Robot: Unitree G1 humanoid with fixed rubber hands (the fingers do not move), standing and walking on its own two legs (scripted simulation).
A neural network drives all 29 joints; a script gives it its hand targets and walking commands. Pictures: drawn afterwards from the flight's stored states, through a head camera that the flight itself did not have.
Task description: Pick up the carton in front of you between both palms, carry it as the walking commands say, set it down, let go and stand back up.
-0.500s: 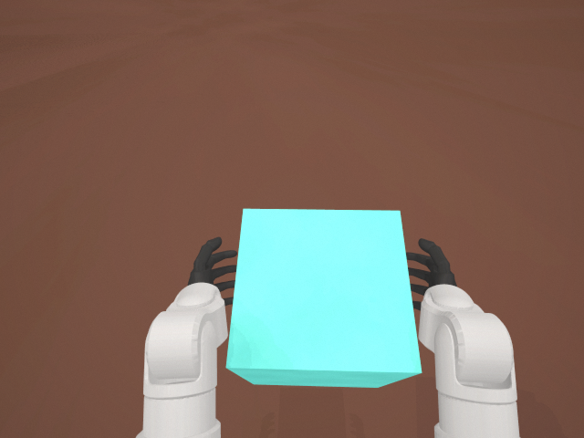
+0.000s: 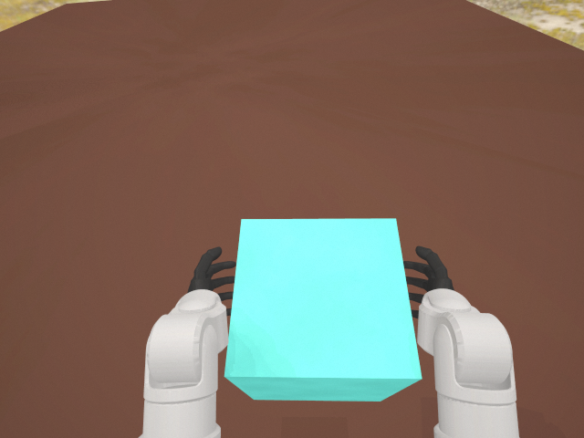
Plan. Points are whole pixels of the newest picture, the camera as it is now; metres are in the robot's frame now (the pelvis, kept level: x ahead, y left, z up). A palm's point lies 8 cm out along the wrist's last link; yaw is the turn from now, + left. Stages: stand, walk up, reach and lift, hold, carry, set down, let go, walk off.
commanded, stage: carry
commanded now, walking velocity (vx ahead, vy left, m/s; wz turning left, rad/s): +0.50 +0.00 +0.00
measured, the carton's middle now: (317, 318) +0.31 +0.00 +0.02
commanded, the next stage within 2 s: none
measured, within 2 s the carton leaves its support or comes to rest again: neither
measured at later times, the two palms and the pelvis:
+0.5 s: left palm (220, 182) +0.55 +0.17 +0.11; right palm (375, 177) +0.54 -0.12 +0.11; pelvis +0.29 +0.03 +0.01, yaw -2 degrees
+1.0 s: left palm (257, 114) +0.84 +0.13 +0.11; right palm (371, 109) +0.86 -0.16 +0.10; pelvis +0.59 -0.02 +0.02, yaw +2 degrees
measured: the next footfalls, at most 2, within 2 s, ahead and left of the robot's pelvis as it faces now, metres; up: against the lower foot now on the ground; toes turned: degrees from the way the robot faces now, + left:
left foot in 0.38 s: +0.37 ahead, +0.12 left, +0.00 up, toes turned +11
right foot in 0.84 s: +0.66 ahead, -0.11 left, +0.00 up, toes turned -12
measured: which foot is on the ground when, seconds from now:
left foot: up 0.00-0.36, down 0.38-0.86, up 0.88-1.00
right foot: down 0.00-0.42, up 0.44-0.82, down 0.84-1.00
